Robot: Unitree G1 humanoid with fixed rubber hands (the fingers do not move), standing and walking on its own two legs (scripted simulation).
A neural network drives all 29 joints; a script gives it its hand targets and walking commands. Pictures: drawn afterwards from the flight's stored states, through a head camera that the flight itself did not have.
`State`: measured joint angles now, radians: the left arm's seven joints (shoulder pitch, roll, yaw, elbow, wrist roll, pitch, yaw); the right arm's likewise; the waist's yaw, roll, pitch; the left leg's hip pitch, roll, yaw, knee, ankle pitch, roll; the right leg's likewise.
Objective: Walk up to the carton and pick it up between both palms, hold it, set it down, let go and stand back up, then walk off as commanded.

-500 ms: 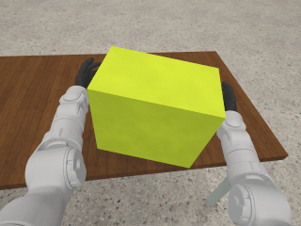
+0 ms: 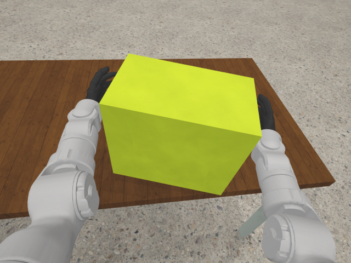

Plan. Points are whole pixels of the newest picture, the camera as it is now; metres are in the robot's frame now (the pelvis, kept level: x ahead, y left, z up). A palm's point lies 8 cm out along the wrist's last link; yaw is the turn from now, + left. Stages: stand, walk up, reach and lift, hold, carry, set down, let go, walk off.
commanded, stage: set down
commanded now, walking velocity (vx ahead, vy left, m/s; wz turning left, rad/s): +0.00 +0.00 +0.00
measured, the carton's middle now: (177, 129) +0.43 +0.01 +0.06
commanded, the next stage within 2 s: none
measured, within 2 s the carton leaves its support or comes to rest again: neither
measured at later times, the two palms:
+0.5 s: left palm (94, 102) +0.45 +0.21 +0.12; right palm (261, 129) +0.39 -0.18 +0.11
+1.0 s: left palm (94, 108) +0.45 +0.21 +0.11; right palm (254, 140) +0.39 -0.18 +0.07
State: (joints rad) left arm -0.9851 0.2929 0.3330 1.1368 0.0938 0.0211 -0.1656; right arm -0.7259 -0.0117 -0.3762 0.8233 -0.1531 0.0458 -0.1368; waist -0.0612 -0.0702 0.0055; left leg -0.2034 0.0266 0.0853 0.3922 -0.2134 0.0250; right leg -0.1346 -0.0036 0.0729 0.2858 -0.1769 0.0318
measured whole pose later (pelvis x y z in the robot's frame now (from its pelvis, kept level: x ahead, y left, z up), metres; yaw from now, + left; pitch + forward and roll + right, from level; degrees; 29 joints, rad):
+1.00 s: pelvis +0.00 +0.00 +0.00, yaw +0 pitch +3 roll -1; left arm -0.98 0.37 0.12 1.23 -0.12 -0.06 -0.12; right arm -0.73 -0.01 -0.34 0.95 -0.01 -0.08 -0.18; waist -0.06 -0.03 0.03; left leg -0.24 0.02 0.09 0.39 -0.21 0.02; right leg -0.17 -0.01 0.07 0.29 -0.18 0.03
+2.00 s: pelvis -0.04 +0.00 +0.00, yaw +0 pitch +3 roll -1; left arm -0.83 0.47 0.01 1.17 -0.31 -0.06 -0.13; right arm -0.56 -0.08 -0.11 0.85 0.20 -0.02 -0.22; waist -0.06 -0.03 -0.02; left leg -0.32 0.02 0.09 0.41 -0.15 0.02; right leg -0.26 -0.01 0.07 0.32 -0.12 0.04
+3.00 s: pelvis -0.05 +0.00 +0.00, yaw +0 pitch -1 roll -1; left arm -0.12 0.53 0.03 0.30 -0.30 0.21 -0.16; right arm 0.17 -0.08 -0.05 -0.10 0.27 0.30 -0.25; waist -0.06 -0.04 -0.01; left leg -0.25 0.02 0.09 0.41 -0.16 0.02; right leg -0.20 -0.01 0.07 0.35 -0.15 0.04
